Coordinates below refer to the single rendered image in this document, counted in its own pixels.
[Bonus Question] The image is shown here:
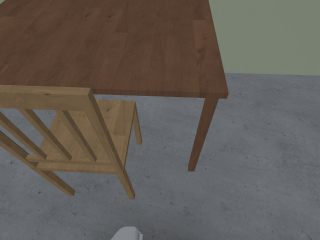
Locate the chair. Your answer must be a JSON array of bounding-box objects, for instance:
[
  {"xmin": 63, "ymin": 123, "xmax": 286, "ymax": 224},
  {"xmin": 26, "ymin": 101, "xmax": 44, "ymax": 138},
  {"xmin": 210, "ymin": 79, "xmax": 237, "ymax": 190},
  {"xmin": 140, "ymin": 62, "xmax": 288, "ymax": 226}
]
[{"xmin": 0, "ymin": 85, "xmax": 142, "ymax": 200}]

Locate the table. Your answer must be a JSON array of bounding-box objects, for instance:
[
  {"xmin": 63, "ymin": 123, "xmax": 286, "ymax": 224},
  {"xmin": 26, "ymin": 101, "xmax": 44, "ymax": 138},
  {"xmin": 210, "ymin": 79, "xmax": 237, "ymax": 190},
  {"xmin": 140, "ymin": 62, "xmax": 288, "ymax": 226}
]
[{"xmin": 0, "ymin": 0, "xmax": 229, "ymax": 172}]

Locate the robot left thigh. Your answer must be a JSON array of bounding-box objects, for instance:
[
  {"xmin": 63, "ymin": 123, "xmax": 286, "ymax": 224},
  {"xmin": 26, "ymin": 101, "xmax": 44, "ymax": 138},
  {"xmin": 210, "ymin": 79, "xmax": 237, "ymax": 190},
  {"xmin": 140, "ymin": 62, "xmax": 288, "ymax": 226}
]
[{"xmin": 111, "ymin": 226, "xmax": 143, "ymax": 240}]

